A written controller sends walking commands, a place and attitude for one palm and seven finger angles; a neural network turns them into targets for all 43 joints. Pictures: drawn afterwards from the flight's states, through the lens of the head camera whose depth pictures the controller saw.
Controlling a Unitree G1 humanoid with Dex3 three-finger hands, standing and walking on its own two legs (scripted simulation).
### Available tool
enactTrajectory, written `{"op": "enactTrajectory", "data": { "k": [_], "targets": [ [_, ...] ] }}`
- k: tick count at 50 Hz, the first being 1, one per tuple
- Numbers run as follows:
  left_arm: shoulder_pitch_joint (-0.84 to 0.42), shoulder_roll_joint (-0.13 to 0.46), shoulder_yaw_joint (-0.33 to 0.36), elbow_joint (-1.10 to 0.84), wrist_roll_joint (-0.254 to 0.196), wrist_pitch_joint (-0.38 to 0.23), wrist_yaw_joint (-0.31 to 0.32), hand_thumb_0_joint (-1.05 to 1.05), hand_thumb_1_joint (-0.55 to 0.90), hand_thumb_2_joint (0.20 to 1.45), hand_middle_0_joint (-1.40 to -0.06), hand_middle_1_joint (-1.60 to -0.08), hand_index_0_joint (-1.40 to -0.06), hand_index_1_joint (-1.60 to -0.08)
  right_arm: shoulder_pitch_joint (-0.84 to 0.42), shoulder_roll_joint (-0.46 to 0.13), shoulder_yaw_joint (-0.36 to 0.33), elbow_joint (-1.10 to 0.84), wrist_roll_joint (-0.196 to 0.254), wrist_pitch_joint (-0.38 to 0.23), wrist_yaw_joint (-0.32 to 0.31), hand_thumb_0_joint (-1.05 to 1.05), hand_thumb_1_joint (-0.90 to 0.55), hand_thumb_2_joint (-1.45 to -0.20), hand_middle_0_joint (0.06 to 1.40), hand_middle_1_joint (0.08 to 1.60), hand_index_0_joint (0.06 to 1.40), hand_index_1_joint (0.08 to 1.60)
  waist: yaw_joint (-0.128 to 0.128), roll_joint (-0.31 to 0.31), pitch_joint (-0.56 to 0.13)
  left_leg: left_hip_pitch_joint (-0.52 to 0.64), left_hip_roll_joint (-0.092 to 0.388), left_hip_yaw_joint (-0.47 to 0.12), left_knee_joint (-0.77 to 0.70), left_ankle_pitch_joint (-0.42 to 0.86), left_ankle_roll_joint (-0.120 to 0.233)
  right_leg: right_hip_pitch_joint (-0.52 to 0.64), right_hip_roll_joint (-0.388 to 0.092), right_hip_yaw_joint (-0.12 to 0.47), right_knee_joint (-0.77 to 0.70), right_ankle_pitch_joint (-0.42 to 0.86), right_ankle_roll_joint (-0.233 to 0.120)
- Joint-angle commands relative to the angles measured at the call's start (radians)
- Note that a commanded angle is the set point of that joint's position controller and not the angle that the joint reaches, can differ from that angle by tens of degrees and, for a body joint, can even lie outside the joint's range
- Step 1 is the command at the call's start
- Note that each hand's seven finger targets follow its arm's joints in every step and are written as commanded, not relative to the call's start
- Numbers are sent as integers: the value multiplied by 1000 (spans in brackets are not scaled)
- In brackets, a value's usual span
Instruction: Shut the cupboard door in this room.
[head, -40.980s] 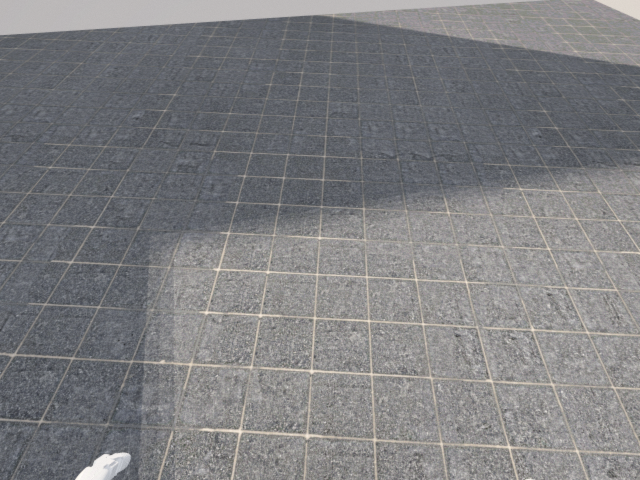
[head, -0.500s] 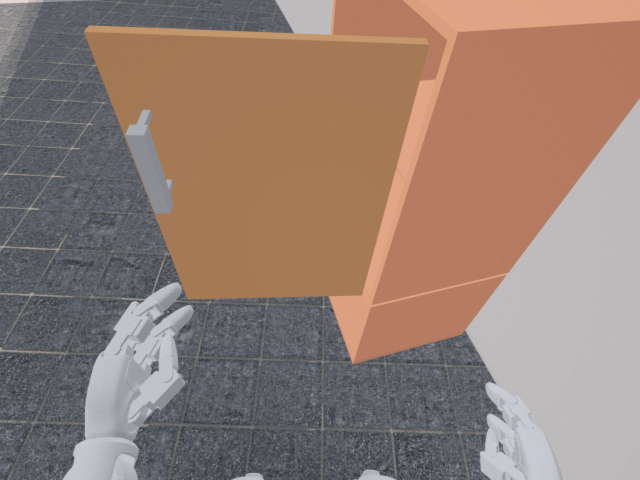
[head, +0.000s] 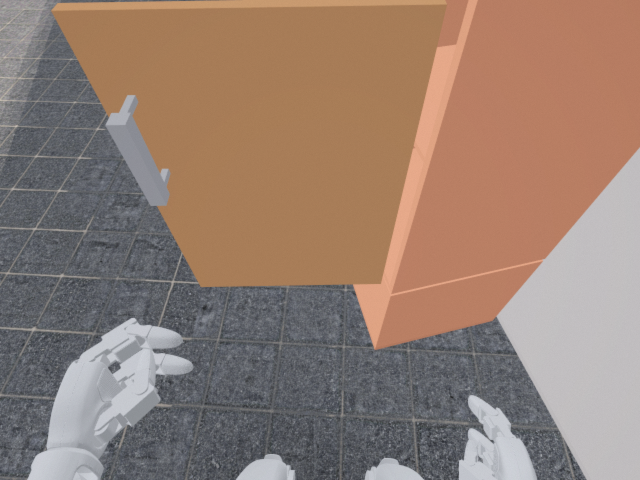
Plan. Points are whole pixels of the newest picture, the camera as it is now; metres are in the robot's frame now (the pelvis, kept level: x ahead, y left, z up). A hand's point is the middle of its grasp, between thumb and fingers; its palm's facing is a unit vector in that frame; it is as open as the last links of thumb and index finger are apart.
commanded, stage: raise the hand and make a fist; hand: left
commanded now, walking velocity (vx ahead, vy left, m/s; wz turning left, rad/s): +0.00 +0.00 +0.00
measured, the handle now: (145, 153) +0.50 +0.27 +0.12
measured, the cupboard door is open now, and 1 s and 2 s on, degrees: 77 77 77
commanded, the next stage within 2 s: bring the fist close to the handle in 1.08 s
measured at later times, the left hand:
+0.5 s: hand (111, 362) +0.22 +0.22 +0.11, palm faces +0.09 -1.00 -0.04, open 3.1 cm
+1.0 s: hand (117, 345) +0.23 +0.21 +0.11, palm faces +0.08 -1.00 -0.06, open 3.1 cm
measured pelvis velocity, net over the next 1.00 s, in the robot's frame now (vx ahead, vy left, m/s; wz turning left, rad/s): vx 0.01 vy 0.02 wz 0.00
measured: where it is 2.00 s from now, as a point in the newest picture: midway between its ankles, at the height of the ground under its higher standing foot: outside the picture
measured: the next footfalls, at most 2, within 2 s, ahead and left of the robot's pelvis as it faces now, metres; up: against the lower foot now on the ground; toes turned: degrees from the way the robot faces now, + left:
none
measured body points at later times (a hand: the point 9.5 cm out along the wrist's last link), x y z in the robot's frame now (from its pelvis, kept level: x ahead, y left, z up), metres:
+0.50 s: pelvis +0.00 +0.03 +0.02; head +0.03 +0.03 +0.47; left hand +0.21 +0.27 +0.11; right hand +0.20 -0.19 -0.04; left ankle -0.01 +0.11 -0.67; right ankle +0.01 -0.08 -0.67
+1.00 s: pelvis +0.01 +0.02 +0.03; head +0.04 +0.02 +0.48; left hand +0.22 +0.27 +0.12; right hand +0.17 -0.21 -0.04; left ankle -0.01 +0.11 -0.67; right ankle +0.01 -0.08 -0.67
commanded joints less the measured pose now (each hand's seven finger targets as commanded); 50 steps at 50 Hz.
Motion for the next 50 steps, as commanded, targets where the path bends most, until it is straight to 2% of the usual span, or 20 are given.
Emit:
{"op": "enactTrajectory", "data": {
  "k": [1,2,3,5,6,8,11,13,16,18,21,23,25,26,31,33,37,41,46,50],
  "targets": [
    [-11,106,114,-264,-9,-238,71,0,900,900,-970,-1140,-970,-1140,-71,-139,-59,-154,-14,-88,-8,0,-900,-900,200,300,200,300,18,-76,-192,18,-19,-47,-108,369,9,288,-27,126,-128,501,61],
    [-15,82,68,-248,0,-274,52,0,900,900,-988,-1160,-988,-1160,-52,-148,-65,-140,-19,-100,-4,0,-900,-900,200,300,200,300,0,-45,-195,38,-17,-53,-107,373,7,246,-26,111,-119,474,57],
    [4,47,18,-208,3,-293,27,0,900,900,-1007,-1180,-1007,-1180,-48,-156,-65,-133,-18,-108,-2,0,-900,-900,200,300,200,300,-16,-24,-153,49,-16,-52,-111,358,8,196,-20,93,-123,420,51],
    [-9,36,-37,-182,-5,-301,-28,0,900,900,-1043,-1220,-1043,-1220,-40,-181,-67,-135,-11,-124,-5,0,-900,-900,200,300,200,300,-33,-13,-141,56,-17,-53,-118,293,13,155,-16,92,-152,283,44],
    [-14,42,-50,-159,-7,-284,-49,0,900,900,-1062,-1240,-1062,-1240,-43,-190,-67,-140,-5,-126,-9,0,-900,-900,200,300,200,300,-39,-28,-114,53,-17,-56,-126,268,19,150,-14,101,-178,226,40],
    [-9,97,-8,-173,-14,-252,-69,0,900,900,-1098,-1280,-1098,-1280,-34,-200,-77,-153,5,-130,-19,0,-900,-900,200,300,200,300,-20,-53,-163,69,-21,-51,-147,243,20,191,-21,117,-216,161,41],
    [-33,207,118,-246,-8,-210,-25,0,900,900,-1153,-1340,-1153,-1340,-49,-190,-71,-168,3,-117,-27,0,-900,-900,200,300,200,300,34,6,-228,109,-23,-48,-188,286,19,264,-13,99,-203,197,29],
    [-21,172,129,-283,-15,-207,24,0,900,900,-1190,-1380,-1190,-1380,-52,-167,-66,-180,-1,-106,-26,0,-900,-900,200,300,200,300,48,19,-232,152,-20,-48,-219,337,13,288,-6,64,-186,273,26],
    [-47,137,121,-293,-21,-207,81,0,900,900,-1245,-1440,-1245,-1440,-48,-166,-52,-181,-6,-94,-16,0,-900,-900,200,300,200,300,40,42,-189,178,-16,-55,-238,368,5,272,10,33,-180,304,21],
    [-54,89,52,-276,-7,-198,81,0,900,900,-1282,-1480,-1282,-1480,-41,-175,-50,-179,-6,-92,-7,0,-900,-900,200,300,200,300,11,51,-149,198,-9,-60,-243,373,-1,239,12,25,-189,311,24],
    [-79,53,-32,-185,16,-137,40,0,900,900,-1300,-1500,-1300,-1500,-27,-195,-43,-178,0,-86,-5,0,-900,-900,200,300,200,300,-27,0,-55,181,-3,-70,-261,302,7,209,12,25,-229,259,28],
    [-109,76,-44,-193,29,-100,12,0,900,900,-1300,-1500,-1300,-1500,-22,-203,-42,-186,7,-90,-9,0,-900,-900,200,300,200,300,-23,-1,-68,195,-2,-78,-281,282,6,228,9,27,-246,241,28],
    [-154,116,-13,-211,34,-73,2,0,900,900,-1300,-1500,-1300,-1500,-24,-203,-38,-192,8,-92,-17,0,-900,-900,200,300,200,300,-13,-14,-90,213,-2,-80,-297,281,8,253,7,28,-257,241,29],
    [-173,167,31,-223,36,-67,11,0,900,900,-1300,-1500,-1300,-1500,-34,-204,-35,-190,7,-92,-20,0,-900,-900,200,300,200,300,-4,6,-98,217,-4,-79,-301,278,9,269,8,35,-262,235,26],
    [-238,193,125,-296,4,-101,69,0,900,900,-1300,-1500,-1300,-1500,-50,-177,-18,-178,-3,-103,-20,0,-900,-900,200,300,200,300,26,39,-152,279,-7,-73,-320,357,-6,323,12,27,-260,297,20],
    [-247,148,90,-288,3,-113,74,0,900,900,-1300,-1500,-1300,-1500,-54,-172,-16,-164,-1,-112,-14,0,-900,-900,200,300,200,300,17,66,-140,299,-5,-73,-326,380,-14,314,11,21,-262,312,19],
    [-171,71,-1,-162,8,-63,25,0,900,900,-1300,-1500,-1300,-1500,-40,-192,-23,-147,8,-116,-7,0,-900,-900,200,300,200,300,-2,3,-82,275,-3,-71,-332,367,-8,309,8,19,-286,313,27],
    [-162,121,25,-140,13,-4,-7,0,900,900,-1300,-1500,-1300,-1500,-44,-204,-32,-153,11,-114,-14,0,-900,-900,200,300,200,300,7,-43,-76,257,-10,-62,-341,343,3,344,0,34,-313,312,30],
    [-253,201,130,-295,14,-88,65,0,900,900,-1300,-1500,-1300,-1500,-61,-185,-28,-155,-6,-121,-16,0,-900,-900,200,300,200,300,33,23,-148,302,-12,-53,-342,401,-4,370,1,38,-290,345,24],
    [-234,120,67,-254,19,-150,86,0,900,900,-1300,-1500,-1300,-1500,-56,-179,-26,-132,-8,-129,-3,0,-900,-900,200,300,200,300,12,68,-115,305,-11,-54,-331,390,-13,313,6,27,-275,324,22]
  ]
}}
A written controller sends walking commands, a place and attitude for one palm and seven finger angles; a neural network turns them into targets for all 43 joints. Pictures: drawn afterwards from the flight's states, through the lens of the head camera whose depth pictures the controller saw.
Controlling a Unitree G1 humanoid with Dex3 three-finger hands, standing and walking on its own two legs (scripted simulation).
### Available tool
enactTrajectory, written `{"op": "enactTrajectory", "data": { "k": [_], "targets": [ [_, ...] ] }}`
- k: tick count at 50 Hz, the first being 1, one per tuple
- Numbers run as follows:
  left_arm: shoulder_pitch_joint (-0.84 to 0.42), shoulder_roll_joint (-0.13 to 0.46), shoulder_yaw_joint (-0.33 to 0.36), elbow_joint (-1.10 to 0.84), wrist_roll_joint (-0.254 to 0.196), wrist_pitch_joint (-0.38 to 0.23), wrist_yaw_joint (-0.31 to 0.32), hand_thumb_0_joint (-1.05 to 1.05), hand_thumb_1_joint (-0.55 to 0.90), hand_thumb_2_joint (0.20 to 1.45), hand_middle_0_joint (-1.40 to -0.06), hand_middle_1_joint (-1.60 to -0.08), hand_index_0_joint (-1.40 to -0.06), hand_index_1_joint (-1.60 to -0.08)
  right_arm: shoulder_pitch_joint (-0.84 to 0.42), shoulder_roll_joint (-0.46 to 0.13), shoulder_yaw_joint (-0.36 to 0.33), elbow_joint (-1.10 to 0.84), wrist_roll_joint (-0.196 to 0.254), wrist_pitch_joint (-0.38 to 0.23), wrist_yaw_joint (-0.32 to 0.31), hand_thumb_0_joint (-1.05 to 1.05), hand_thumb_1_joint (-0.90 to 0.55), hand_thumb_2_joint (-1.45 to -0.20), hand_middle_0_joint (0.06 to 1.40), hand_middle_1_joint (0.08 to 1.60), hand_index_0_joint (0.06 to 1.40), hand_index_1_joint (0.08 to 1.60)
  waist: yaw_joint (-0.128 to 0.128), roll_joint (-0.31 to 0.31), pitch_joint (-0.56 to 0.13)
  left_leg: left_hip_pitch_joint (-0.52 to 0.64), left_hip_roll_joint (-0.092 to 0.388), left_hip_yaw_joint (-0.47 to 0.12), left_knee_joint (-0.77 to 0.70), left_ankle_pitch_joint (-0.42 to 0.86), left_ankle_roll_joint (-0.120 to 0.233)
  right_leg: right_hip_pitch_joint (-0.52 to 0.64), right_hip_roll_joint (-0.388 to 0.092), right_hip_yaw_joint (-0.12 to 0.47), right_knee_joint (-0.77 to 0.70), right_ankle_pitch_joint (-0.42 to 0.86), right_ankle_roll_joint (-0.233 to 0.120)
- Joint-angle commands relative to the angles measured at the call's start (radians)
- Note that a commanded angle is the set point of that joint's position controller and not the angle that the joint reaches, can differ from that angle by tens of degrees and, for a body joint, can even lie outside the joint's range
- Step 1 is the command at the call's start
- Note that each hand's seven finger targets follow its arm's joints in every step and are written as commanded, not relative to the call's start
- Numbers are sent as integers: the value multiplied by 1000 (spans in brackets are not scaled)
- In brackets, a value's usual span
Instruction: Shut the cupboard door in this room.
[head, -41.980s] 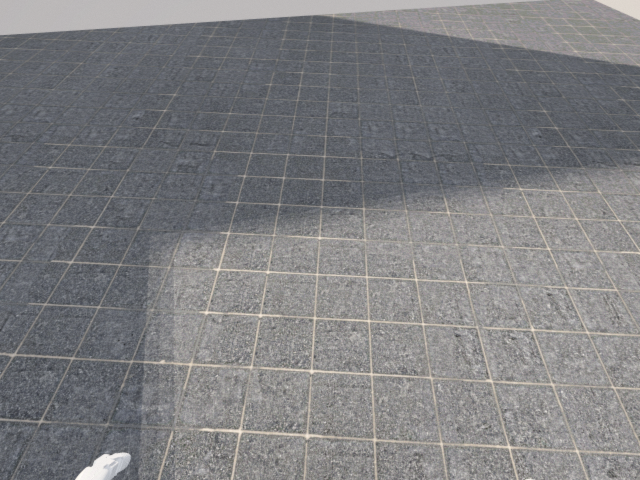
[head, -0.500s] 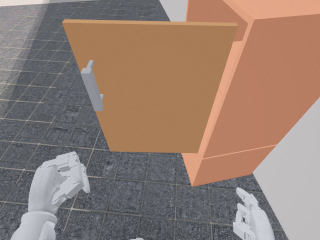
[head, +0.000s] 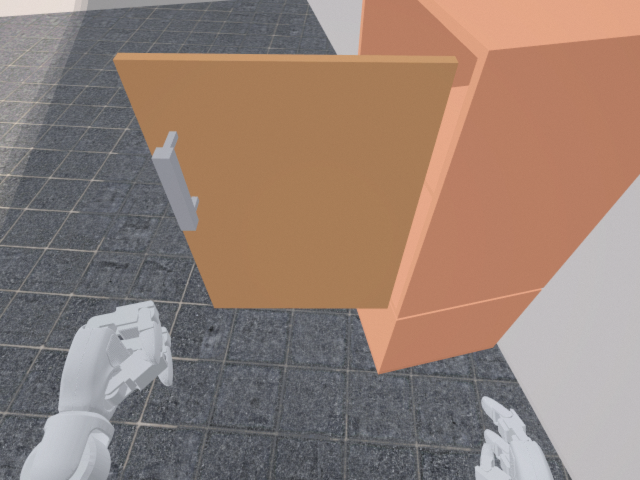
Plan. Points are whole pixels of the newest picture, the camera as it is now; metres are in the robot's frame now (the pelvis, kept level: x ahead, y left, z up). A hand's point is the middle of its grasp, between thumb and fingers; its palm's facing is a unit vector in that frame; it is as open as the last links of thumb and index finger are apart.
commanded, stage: raise the hand and make a fist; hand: left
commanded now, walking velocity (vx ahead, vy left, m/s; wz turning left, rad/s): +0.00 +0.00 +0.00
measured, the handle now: (181, 182) +0.49 +0.24 +0.08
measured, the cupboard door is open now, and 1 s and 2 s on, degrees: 77 77 75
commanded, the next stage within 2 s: bring the fist close to the handle in 0.08 s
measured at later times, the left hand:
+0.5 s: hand (171, 312) +0.28 +0.19 +0.09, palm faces +0.05 -1.00 -0.06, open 3.1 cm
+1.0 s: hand (178, 250) +0.36 +0.21 +0.09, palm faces +0.07 -1.00 -0.01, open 3.1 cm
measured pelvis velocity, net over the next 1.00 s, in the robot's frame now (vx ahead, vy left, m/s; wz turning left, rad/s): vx -0.01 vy -0.01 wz -0.01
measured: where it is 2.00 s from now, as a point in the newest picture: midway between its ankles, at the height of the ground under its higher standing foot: outside the picture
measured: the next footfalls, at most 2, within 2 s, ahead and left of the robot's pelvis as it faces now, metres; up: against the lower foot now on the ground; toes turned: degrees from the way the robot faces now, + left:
none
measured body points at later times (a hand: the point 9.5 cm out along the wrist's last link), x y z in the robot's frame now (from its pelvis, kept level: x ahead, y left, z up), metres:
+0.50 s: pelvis +0.00 -0.02 +0.00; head +0.03 -0.03 +0.45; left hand +0.27 +0.24 +0.10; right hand +0.17 -0.25 -0.09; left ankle -0.01 +0.09 -0.70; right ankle +0.00 -0.11 -0.70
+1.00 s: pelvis -0.01 -0.01 +0.00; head +0.05 -0.01 +0.45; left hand +0.35 +0.26 +0.09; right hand +0.12 -0.26 -0.10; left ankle -0.01 +0.09 -0.70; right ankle +0.00 -0.11 -0.70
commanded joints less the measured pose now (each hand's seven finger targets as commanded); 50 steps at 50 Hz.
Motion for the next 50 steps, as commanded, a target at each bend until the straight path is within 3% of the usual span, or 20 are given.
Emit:
{"op": "enactTrajectory", "data": {
  "k": [1,4,7,10,11,15,19,22,26,28,29,31,34,35,37,40,41,45,46,50],
  "targets": [
    [-103,92,73,-219,-18,-135,16,0,900,900,-1300,-1500,-1300,-1500,-66,-110,-47,-142,0,-66,1,0,-900,-900,200,300,200,300,-1,36,-152,73,14,-62,-130,307,-37,86,18,15,-75,240,-6],
    [-57,63,27,-153,-23,-92,-32,0,900,900,-1300,-1500,-1300,-1500,-61,-123,-52,-143,10,-63,0,0,-900,-900,200,300,200,300,-8,14,-131,48,9,-57,-131,263,-32,84,12,22,-94,225,-1],
    [-49,87,36,-145,-24,-44,-64,0,900,900,-1300,-1500,-1300,-1500,-64,-127,-56,-156,18,-55,-8,0,-900,-900,200,300,200,300,-2,-34,-132,27,6,-51,-135,249,-22,118,5,40,-117,221,4],
    [-151,154,108,-211,-27,-49,-42,0,900,900,-1300,-1500,-1300,-1500,-77,-121,-51,-162,10,-51,-18,0,-900,-900,200,300,200,300,3,-23,-159,35,2,-49,-133,253,-19,133,0,50,-119,224,7],
    [-203,205,164,-207,-27,-63,-21,0,900,900,-1300,-1500,-1300,-1500,-74,-119,-50,-147,8,-47,-22,0,-900,-900,200,300,200,300,0,-44,-144,24,6,-51,-130,241,-19,132,4,57,-123,200,7],
    [-354,193,189,-119,-37,-132,7,0,900,900,-1300,-1500,-1300,-1500,-92,-106,-41,-109,7,-48,-21,0,-900,-900,200,300,200,300,-15,-19,-127,10,1,-47,-117,201,-21,106,2,74,-128,144,6],
    [-402,154,114,4,-39,-117,-63,0,900,900,-1300,-1500,-1300,-1500,-81,-118,-45,-80,17,-54,-21,0,-900,-900,200,300,200,300,-27,67,-168,44,-2,-39,-112,238,-20,114,-3,79,-126,213,3],
    [-397,142,81,88,-49,-54,-125,0,900,900,-1300,-1500,-1300,-1500,-63,-130,-50,-86,26,-52,-26,0,-900,-900,200,300,200,300,-22,10,-195,41,0,-41,-119,275,-15,155,-7,83,-134,277,10],
    [-466,273,230,154,-69,-18,-123,0,900,900,-1300,-1500,-1300,-1500,-67,-137,-53,-87,21,-27,-35,0,-900,-900,200,300,200,300,9,-87,-211,6,0,-34,-126,303,-16,226,-19,107,-145,326,22],
    [-531,283,267,143,-72,-41,-96,0,900,900,-1300,-1500,-1300,-1500,-80,-125,-51,-94,18,-21,-32,0,-900,-900,200,300,200,300,22,-72,-224,11,-3,-29,-137,311,-20,244,-23,112,-140,346,22],
    [-573,269,261,139,-73,-62,-84,0,900,900,-1300,-1500,-1300,-1500,-83,-120,-50,-88,16,-19,-30,0,-900,-900,200,300,200,300,14,-60,-226,23,-4,-25,-140,320,-19,242,-21,108,-137,364,22],
    [-604,306,288,152,-65,-101,-64,0,900,900,-1300,-1500,-1300,-1500,-81,-119,-50,-77,14,-14,-27,0,-900,-900,200,300,200,300,17,-34,-225,27,0,-23,-139,326,-20,245,-19,111,-130,362,18],
    [-649,243,207,211,-36,-127,-77,0,900,900,-1300,-1500,-1300,-1500,-65,-123,-54,-57,16,-10,-18,0,-900,-900,200,300,200,300,-9,44,-216,63,1,-16,-142,336,-19,183,-6,88,-118,361,9],
    [-685,230,181,244,-31,-126,-87,0,900,900,-1300,-1500,-1300,-1500,-58,-128,-55,-49,17,-8,-18,0,-900,-900,200,300,200,300,-21,43,-200,65,3,-21,-144,321,-19,160,-3,83,-122,340,7],
    [-702,239,175,322,-33,-108,-116,0,900,900,-1300,-1500,-1300,-1500,-42,-142,-64,-39,21,-1,-21,0,-900,-900,200,300,200,300,-34,-28,-189,42,5,-21,-139,298,-13,163,-6,96,-137,326,15],
    [-806,269,188,364,-43,-84,-148,0,900,900,-1300,-1500,-1300,-1500,-36,-150,-66,-36,27,11,-30,0,-900,-900,200,300,200,300,-33,2,-223,51,1,-25,-147,281,-15,165,-7,95,-144,301,9],
    [-815,304,217,390,-44,-78,-146,0,900,900,-1300,-1500,-1300,-1500,-33,-154,-66,-34,26,18,-33,0,-900,-900,200,300,200,300,-31,-27,-225,41,5,-26,-146,279,-13,177,-9,101,-149,295,11],
    [-983,311,225,400,-35,-108,-115,0,900,900,-1300,-1500,-1300,-1500,-34,-142,-61,-25,22,25,-36,0,-900,-900,200,300,200,300,-33,30,-272,83,6,-35,-157,299,-17,160,-1,84,-133,298,4],
    [-1012,334,236,404,-29,-122,-101,0,900,900,-1300,-1500,-1300,-1500,-24,-146,-60,-22,19,28,-36,0,-900,-900,200,300,200,300,-34,4,-286,81,10,-42,-154,309,-15,165,1,81,-126,302,3],
    [-1057,297,197,514,7,-145,-76,0,900,900,-1300,-1500,-1300,-1500,3,-147,-65,-2,14,40,-23,0,-900,-900,200,300,200,300,-46,41,-292,107,15,-45,-151,347,-22,117,8,64,-106,330,-1]
  ]
}}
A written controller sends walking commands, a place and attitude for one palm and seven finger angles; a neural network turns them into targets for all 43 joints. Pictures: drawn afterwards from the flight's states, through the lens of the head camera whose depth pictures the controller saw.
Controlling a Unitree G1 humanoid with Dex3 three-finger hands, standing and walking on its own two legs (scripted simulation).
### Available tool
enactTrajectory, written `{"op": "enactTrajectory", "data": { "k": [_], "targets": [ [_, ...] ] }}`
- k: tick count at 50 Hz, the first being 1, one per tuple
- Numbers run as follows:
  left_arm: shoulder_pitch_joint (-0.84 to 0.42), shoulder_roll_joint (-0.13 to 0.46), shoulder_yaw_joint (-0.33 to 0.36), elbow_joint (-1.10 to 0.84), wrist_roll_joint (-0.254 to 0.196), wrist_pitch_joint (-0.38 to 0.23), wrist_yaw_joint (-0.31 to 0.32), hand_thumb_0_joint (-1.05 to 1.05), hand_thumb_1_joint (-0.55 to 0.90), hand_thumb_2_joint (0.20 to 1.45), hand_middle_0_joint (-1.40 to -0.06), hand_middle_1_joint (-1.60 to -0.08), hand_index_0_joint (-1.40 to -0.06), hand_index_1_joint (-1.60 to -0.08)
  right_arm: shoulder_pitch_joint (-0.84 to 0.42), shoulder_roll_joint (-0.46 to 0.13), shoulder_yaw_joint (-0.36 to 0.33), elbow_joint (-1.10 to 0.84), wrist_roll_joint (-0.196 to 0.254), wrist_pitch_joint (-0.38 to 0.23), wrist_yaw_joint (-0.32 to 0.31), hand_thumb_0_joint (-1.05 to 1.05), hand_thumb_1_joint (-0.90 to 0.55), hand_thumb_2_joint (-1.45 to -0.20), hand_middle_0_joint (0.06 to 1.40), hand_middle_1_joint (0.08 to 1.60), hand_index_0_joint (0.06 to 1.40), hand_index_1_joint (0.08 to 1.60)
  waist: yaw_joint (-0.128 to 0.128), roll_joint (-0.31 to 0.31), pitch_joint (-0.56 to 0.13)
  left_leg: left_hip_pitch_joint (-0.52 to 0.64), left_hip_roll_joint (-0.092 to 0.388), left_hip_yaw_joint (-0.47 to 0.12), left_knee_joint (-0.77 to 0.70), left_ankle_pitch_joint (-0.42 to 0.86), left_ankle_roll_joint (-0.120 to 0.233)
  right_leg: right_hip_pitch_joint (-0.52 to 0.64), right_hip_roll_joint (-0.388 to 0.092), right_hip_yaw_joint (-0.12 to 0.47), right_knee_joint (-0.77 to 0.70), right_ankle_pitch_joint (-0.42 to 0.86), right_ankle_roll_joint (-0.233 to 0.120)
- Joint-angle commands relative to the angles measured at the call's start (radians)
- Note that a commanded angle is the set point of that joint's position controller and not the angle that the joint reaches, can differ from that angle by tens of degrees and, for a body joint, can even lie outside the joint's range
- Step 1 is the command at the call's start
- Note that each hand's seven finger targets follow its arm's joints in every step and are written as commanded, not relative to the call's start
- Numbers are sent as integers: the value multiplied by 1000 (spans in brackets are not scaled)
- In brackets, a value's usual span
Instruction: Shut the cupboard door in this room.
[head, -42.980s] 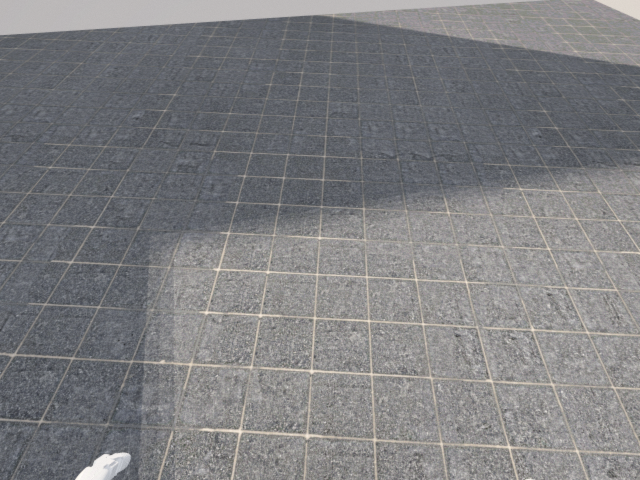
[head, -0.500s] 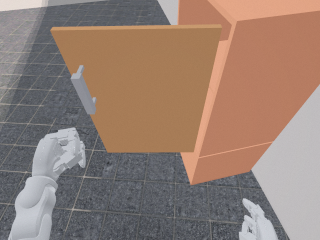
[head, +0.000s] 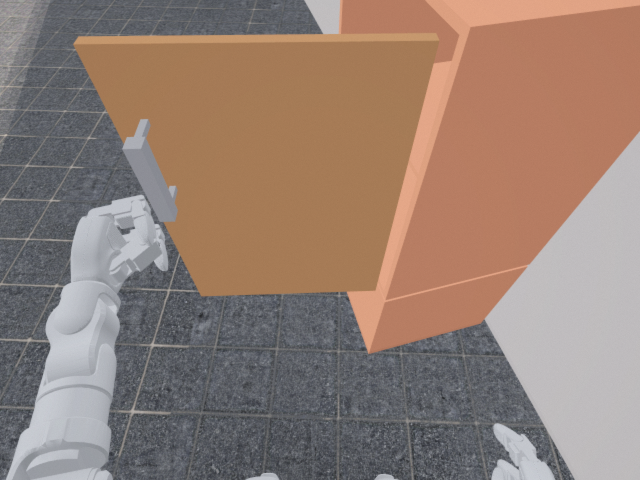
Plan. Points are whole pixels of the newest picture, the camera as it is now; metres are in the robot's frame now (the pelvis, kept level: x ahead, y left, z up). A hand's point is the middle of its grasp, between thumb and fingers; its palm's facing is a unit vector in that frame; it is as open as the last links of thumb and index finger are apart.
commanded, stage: bring the fist close to the handle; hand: left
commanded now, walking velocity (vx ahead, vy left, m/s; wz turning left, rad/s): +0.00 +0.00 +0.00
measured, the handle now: (156, 172) +0.50 +0.26 +0.08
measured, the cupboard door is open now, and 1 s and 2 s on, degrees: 77 75 59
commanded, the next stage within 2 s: push the door shut along its arc in 0.58 s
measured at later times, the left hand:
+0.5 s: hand (164, 229) +0.40 +0.22 +0.07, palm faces +0.10 -1.00 -0.01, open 3.1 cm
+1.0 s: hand (164, 205) +0.43 +0.23 +0.08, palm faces +0.02 -1.00 -0.03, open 3.3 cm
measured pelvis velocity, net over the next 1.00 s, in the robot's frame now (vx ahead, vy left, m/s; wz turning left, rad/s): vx -0.01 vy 0.01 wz -0.01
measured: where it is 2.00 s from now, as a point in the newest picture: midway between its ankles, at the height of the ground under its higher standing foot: outside the picture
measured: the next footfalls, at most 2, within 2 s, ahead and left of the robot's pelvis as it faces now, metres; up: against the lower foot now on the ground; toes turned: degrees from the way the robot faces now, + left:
none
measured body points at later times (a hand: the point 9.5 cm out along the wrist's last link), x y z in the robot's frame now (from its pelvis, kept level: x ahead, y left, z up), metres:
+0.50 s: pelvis +0.00 +0.01 +0.00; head +0.06 +0.02 +0.45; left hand +0.39 +0.27 +0.08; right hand +0.08 -0.25 -0.11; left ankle +0.00 +0.10 -0.71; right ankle +0.01 -0.10 -0.71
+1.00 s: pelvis -0.01 +0.01 -0.01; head +0.07 +0.02 +0.44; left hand +0.43 +0.28 +0.09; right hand +0.07 -0.26 -0.12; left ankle +0.00 +0.10 -0.71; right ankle +0.01 -0.10 -0.71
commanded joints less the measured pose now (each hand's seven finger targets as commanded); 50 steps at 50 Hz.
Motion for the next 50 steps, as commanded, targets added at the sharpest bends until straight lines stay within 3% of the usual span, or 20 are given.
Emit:
{"op": "enactTrajectory", "data": {
  "k": [1,6,9,11,12,13,17,19,21,24,26,29,32,34,38,41,42,45,49,50],
  "targets": [
    [-349,248,86,-105,6,-88,21,0,900,900,-1300,-1500,-1300,-1500,44,-140,-59,-101,-4,-28,-2,0,-900,-900,200,300,200,300,-7,-8,-327,114,10,-50,-102,306,-8,172,2,60,-71,295,11],
    [-459,289,106,39,18,-61,2,0,900,900,-1300,-1500,-1300,-1500,62,-147,-56,-103,4,12,0,0,-900,-900,200,300,200,300,-17,4,-280,58,8,-44,-116,261,-10,158,0,64,-83,266,9],
    [-543,266,81,-15,23,-97,3,0,900,900,-1300,-1500,-1300,-1500,80,-142,-63,-108,-3,15,6,0,-900,-900,200,300,200,300,-18,78,-367,147,13,-51,-104,361,-17,144,8,57,-65,324,4],
    [-475,255,82,-46,17,-129,6,0,900,900,-1300,-1500,-1300,-1500,102,-145,-71,-113,-7,16,13,0,-900,-900,200,300,200,300,-6,52,-434,207,25,-68,-89,475,-23,147,18,48,-52,362,4],
    [-476,226,56,-78,13,-145,5,0,900,900,-1300,-1500,-1300,-1500,102,-142,-72,-113,-8,15,17,0,-900,-900,200,300,200,300,-10,80,-452,238,28,-66,-83,521,-27,136,18,49,-50,381,8],
    [-443,200,42,-63,11,-150,6,0,900,900,-1300,-1500,-1300,-1500,110,-141,-75,-108,-7,16,23,0,-900,-900,200,300,200,300,-10,58,-438,246,32,-72,-84,542,-33,123,21,40,-50,377,9],
    [-390,206,64,2,12,-124,19,0,900,900,-1300,-1500,-1300,-1500,106,-149,-77,-105,-2,36,31,0,-900,-900,200,300,200,300,-8,7,-325,152,28,-60,-111,447,-27,121,21,34,-65,338,10],
    [-389,243,99,16,18,-105,32,0,900,900,-1300,-1500,-1300,-1500,101,-151,-76,-114,0,48,30,0,-900,-900,200,300,200,300,-7,-24,-305,104,18,-45,-124,359,-17,146,18,43,-78,320,11],
    [-438,287,127,-11,30,-108,48,0,900,900,-1300,-1500,-1300,-1500,99,-149,-73,-116,-3,55,24,0,-900,-900,200,300,200,300,-3,-6,-303,92,16,-44,-133,324,-13,161,17,49,-81,299,7],
    [-499,262,96,-114,39,-153,58,0,900,900,-1300,-1500,-1300,-1500,85,-136,-70,-126,-8,49,25,0,-900,-900,200,300,200,300,-8,87,-373,171,18,-48,-123,372,-17,153,21,53,-70,315,3],
    [-509,259,84,-124,34,-179,54,0,900,900,-1300,-1500,-1300,-1500,90,-138,-70,-115,-12,45,22,0,-900,-900,200,300,200,300,-21,79,-393,190,24,-53,-110,388,-19,144,25,52,-65,316,5],
    [-521,225,55,-33,23,-179,30,0,900,900,-1300,-1500,-1300,-1500,84,-139,-68,-98,-5,44,19,0,-900,-900,200,300,200,300,-44,36,-327,148,22,-56,-118,298,-16,117,26,50,-78,267,7],
    [-498,211,39,45,21,-138,2,0,900,900,-1300,-1500,-1300,-1500,83,-144,-68,-96,1,47,16,0,-900,-900,200,300,200,300,-34,60,-300,135,18,-60,-128,260,-18,98,20,47,-86,237,3],
    [-486,204,30,63,17,-112,-8,0,900,900,-1300,-1500,-1300,-1500,81,-147,-66,-106,5,50,16,0,-900,-900,200,300,200,300,-31,31,-293,118,14,-60,-131,251,-15,105,17,47,-92,240,3],
    [-634,264,52,109,24,-109,-15,0,900,900,-1300,-1500,-1300,-1500,91,-153,-61,-97,3,57,8,0,-900,-900,200,300,200,300,-57,-21,-276,82,13,-63,-123,200,-7,94,14,56,-94,209,9],
    [-757,353,102,120,34,-155,-19,0,900,900,-1300,-1500,-1300,-1500,95,-155,-56,-89,-2,60,1,0,-900,-900,200,300,200,300,-61,1,-314,70,10,-58,-101,198,-2,111,11,74,-82,208,8],
    [-786,370,111,117,40,-172,-24,0,900,900,-1300,-1500,-1300,-1500,93,-153,-54,-86,-4,59,1,0,-900,-900,200,300,200,300,-58,43,-347,85,8,-59,-95,222,-4,119,11,78,-71,230,6],
    [-802,366,88,173,54,-199,-52,0,900,900,-1300,-1500,-1300,-1500,107,-153,-54,-74,-6,57,5,0,-900,-900,200,300,200,300,-61,107,-404,129,11,-68,-73,271,-12,86,16,72,-49,253,1],
    [-851,383,75,295,41,-167,-113,0,900,900,-1300,-1500,-1300,-1500,130,-169,-53,-61,-1,69,3,0,-900,-900,200,300,200,300,-96,42,-362,55,13,-65,-61,239,-2,77,16,79,-57,252,8],
    [-849,404,92,313,37,-161,-127,0,900,900,-1300,-1500,-1300,-1500,136,-173,-54,-60,-1,72,2,0,-900,-900,200,300,200,300,-90,46,-370,45,11,-60,-57,243,-1,88,15,81,-57,261,7]
  ]
}}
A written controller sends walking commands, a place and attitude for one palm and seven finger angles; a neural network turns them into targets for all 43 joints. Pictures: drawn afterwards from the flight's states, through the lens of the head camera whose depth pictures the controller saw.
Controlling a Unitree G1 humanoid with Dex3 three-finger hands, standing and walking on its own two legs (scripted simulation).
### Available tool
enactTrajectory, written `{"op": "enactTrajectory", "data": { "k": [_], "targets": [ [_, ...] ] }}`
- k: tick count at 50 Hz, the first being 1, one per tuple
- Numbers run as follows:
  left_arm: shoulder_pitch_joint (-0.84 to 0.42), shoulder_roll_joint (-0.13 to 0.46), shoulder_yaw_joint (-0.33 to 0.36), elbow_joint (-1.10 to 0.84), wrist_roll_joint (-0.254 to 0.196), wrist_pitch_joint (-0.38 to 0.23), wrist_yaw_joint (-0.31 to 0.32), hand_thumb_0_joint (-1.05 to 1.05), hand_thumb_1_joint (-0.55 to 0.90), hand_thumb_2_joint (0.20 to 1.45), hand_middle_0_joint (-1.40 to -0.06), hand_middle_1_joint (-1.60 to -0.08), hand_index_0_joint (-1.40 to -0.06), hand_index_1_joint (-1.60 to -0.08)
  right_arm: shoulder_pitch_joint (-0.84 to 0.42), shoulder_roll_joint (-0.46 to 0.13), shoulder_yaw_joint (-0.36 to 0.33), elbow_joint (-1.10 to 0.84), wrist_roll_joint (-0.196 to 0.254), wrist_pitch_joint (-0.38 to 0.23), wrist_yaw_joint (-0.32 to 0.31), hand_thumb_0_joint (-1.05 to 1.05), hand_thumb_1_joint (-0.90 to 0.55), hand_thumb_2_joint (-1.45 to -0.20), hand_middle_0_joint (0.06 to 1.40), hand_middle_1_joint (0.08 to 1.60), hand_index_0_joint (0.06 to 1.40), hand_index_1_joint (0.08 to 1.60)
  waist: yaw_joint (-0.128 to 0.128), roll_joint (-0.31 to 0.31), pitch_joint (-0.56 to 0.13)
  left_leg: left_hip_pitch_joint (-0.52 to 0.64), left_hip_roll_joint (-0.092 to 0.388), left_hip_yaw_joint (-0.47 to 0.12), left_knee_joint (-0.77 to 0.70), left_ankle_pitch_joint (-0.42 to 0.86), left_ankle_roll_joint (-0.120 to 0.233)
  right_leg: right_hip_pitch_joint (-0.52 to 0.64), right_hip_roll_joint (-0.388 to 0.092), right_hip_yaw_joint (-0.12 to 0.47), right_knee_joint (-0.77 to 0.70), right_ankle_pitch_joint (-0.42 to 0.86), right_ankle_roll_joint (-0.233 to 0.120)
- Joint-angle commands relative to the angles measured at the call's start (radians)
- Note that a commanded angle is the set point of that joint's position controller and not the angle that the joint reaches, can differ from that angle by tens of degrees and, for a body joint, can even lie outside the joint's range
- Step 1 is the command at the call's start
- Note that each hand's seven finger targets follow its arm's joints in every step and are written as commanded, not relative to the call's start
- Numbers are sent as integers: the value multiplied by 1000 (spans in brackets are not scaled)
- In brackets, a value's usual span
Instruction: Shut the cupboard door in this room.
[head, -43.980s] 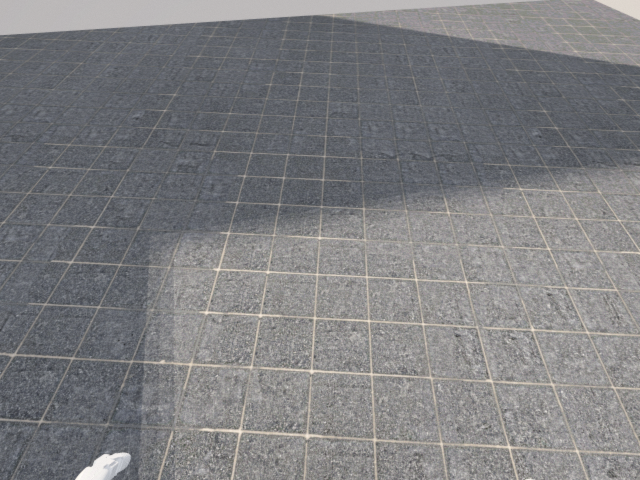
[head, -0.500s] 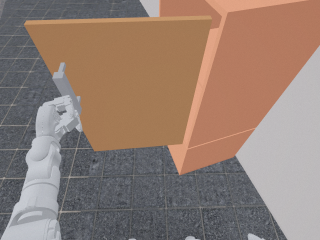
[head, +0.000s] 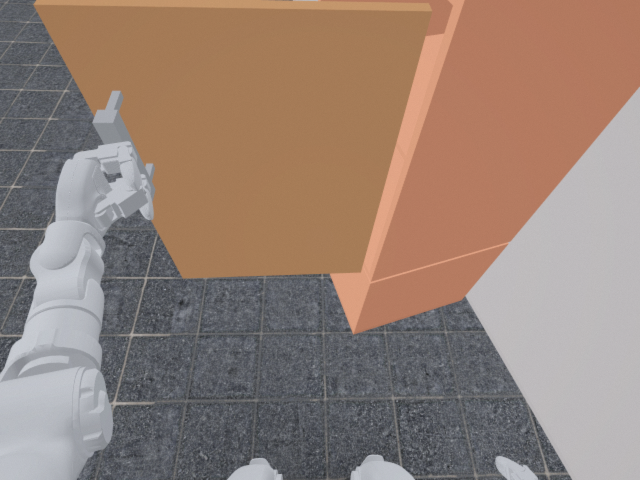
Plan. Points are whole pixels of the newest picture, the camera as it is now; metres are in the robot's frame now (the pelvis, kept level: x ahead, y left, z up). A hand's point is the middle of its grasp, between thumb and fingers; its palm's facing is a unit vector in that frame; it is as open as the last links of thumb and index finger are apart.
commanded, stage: push the door shut along its arc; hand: left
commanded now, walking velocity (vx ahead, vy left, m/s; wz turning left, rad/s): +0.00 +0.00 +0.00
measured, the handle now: (131, 149) +0.52 +0.25 +0.09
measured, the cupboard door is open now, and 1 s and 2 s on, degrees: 75 59 47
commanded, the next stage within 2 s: pull the fist back off the door in 1.56 s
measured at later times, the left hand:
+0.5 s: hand (166, 155) +0.50 +0.20 +0.09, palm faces -0.13 -0.99 -0.01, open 3.2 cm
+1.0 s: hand (209, 120) +0.57 +0.16 +0.09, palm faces -0.27 -0.96 +0.00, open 3.1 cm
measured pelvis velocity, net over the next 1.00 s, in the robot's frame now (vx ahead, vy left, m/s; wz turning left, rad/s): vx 0.01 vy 0.02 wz -0.04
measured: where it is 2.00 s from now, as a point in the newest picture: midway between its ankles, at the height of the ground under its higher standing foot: outside the picture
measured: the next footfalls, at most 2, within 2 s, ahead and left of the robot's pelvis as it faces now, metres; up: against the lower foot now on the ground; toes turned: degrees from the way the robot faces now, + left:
none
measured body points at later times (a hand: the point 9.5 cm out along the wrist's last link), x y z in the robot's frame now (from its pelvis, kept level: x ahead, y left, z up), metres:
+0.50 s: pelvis +0.00 +0.01 -0.01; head +0.12 +0.02 +0.42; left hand +0.50 +0.26 +0.10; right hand +0.01 -0.27 -0.12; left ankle +0.00 +0.09 -0.70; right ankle +0.02 -0.11 -0.70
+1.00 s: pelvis +0.01 +0.02 -0.02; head +0.17 +0.03 +0.40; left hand +0.58 +0.21 +0.10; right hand -0.04 -0.25 -0.12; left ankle +0.00 +0.09 -0.70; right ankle +0.02 -0.11 -0.70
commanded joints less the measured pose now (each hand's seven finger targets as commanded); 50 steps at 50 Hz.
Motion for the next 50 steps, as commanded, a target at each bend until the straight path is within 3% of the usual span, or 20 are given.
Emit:
{"op": "enactTrajectory", "data": {
  "k": [1,4,7,9,10,14,18,22,25,29,33,39,41,42,43,44,46,47,49,50],
  "targets": [
    [-487,301,64,-148,-36,-52,-61,0,900,900,-1300,-1500,-1300,-1500,108,-170,-61,-77,3,-20,-19,0,-900,-900,200,300,200,300,-32,46,-386,154,6,-66,-104,271,-9,202,12,80,-74,271,-3],
    [-504,260,31,-172,-46,-55,-96,0,900,900,-1300,-1500,-1300,-1500,125,-168,-68,-77,2,-15,-16,0,-900,-900,200,300,200,300,-36,97,-455,232,10,-72,-88,364,-16,169,16,69,-59,325,-2],
    [-520,310,64,-116,-53,-51,-113,0,900,900,-1300,-1500,-1300,-1500,144,-179,-68,-65,1,-4,-16,0,-900,-900,200,300,200,300,-49,43,-409,170,13,-68,-80,332,-10,162,19,73,-61,315,3],
    [-525,286,37,-68,-45,-35,-119,0,900,900,-1300,-1500,-1300,-1500,148,-178,-64,-69,3,5,-14,0,-900,-900,200,300,200,300,-59,40,-359,132,10,-64,-87,292,-6,144,18,74,-67,287,2],
    [-528,314,55,-35,-37,-25,-116,0,900,900,-1300,-1500,-1300,-1500,157,-183,-66,-66,2,9,-14,0,-900,-900,200,300,200,300,-63,12,-340,102,11,-64,-87,260,-3,139,18,76,-71,262,5],
    [-629,346,42,-50,-10,-32,-122,0,900,900,-1300,-1500,-1300,-1500,177,-188,-65,-60,-2,15,-13,0,-900,-900,200,300,200,300,-81,86,-387,131,13,-74,-73,272,-6,98,18,75,-56,249,2],
    [-707,303,-11,-27,1,-33,-132,0,900,900,-1300,-1500,-1300,-1500,196,-190,-67,-47,-5,16,-8,0,-900,-900,200,300,200,300,-112,150,-414,199,21,-94,-54,295,-13,7,25,64,-47,217,0],
    [-771,333,10,-9,-2,-28,-140,0,900,900,-1300,-1500,-1300,-1500,220,-201,-66,-36,-11,17,-7,0,-900,-900,200,300,200,300,-126,143,-471,223,27,-109,-39,336,-15,-13,29,56,-32,227,0],
    [-814,362,17,37,13,-16,-132,0,900,900,-1300,-1500,-1300,-1500,229,-205,-61,-33,-10,21,-6,0,-900,-900,200,300,200,300,-143,113,-430,166,26,-106,-34,286,-9,-24,29,58,-35,197,3],
    [-842,436,52,73,41,-11,-126,0,900,900,-1300,-1500,-1300,-1500,253,-212,-57,-37,-12,24,-5,0,-900,-900,200,300,200,300,-146,121,-462,143,26,-106,-16,310,-8,-17,32,64,-22,220,2],
    [-862,437,42,75,52,-10,-143,0,900,900,-1300,-1500,-1300,-1500,269,-209,-56,-35,-19,31,1,0,-900,-900,200,300,200,300,-146,186,-502,197,32,-112,6,394,-17,-49,37,54,-5,252,-1],
    [-883,452,53,99,57,14,-163,0,900,900,-1300,-1500,-1300,-1500,302,-218,-59,-38,-23,47,2,0,-900,-900,200,300,200,300,-159,180,-515,227,42,-124,23,478,-22,-90,46,42,3,282,0],
    [-923,399,11,87,54,17,-163,0,900,900,-1300,-1500,-1300,-1500,309,-211,-60,-32,-26,49,2,0,-900,-900,200,300,200,300,-179,200,-502,256,44,-130,31,512,-23,-128,49,32,4,276,-1],
    [-955,430,33,65,58,13,-162,0,900,900,-1300,-1500,-1300,-1500,318,-218,-64,-26,-29,50,2,0,-900,-900,200,300,200,300,-180,199,-529,280,49,-138,34,534,-28,-136,49,35,4,285,3],
    [-928,391,3,89,60,22,-164,0,900,900,-1300,-1500,-1300,-1500,314,-212,-64,-25,-29,53,5,0,-900,-900,200,300,200,300,-180,208,-520,281,48,-135,37,532,-27,-144,51,33,1,278,2],
    [-940,427,35,88,57,24,-161,0,900,900,-1300,-1500,-1300,-1500,325,-220,-64,-24,-30,55,3,0,-900,-900,200,300,200,300,-183,190,-515,276,52,-137,37,531,-28,-148,51,32,3,280,2],
    [-970,397,11,100,56,31,-159,0,900,900,-1300,-1500,-1300,-1500,332,-215,-61,-20,-32,55,2,0,-900,-900,200,300,200,300,-192,201,-506,277,49,-140,39,541,-27,-157,51,26,6,274,-2],
    [-993,432,34,100,64,32,-156,0,900,900,-1300,-1500,-1300,-1500,336,-220,-62,-16,-33,56,1,0,-900,-900,200,300,200,300,-194,204,-523,279,52,-143,43,540,-31,-164,51,30,9,277,2],
    [-976,442,40,112,78,39,-146,0,900,900,-1300,-1500,-1300,-1500,343,-218,-61,-20,-36,59,5,0,-900,-900,200,300,200,300,-182,227,-530,282,51,-145,45,565,-35,-164,51,28,14,282,-1],
    [-984,428,24,112,84,42,-141,0,900,900,-1300,-1500,-1300,-1500,340,-215,-60,-19,-38,59,7,0,-900,-900,200,300,200,300,-192,221,-521,276,51,-141,49,560,-32,-169,51,28,12,283,1]
  ]
}}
